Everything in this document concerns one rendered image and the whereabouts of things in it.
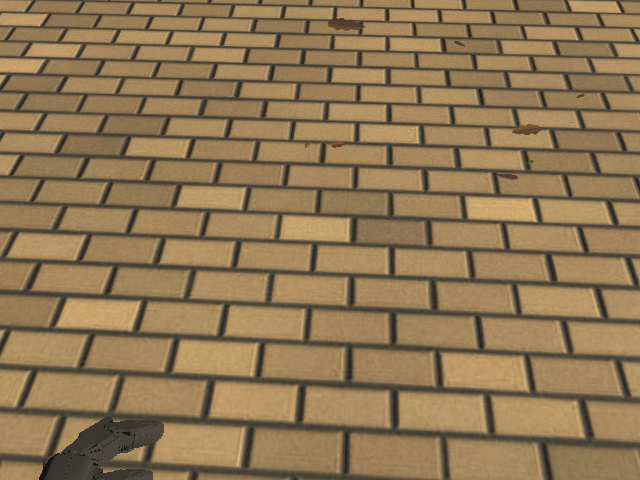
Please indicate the robot left hand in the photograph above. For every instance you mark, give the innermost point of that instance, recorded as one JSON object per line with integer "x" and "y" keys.
{"x": 97, "y": 445}

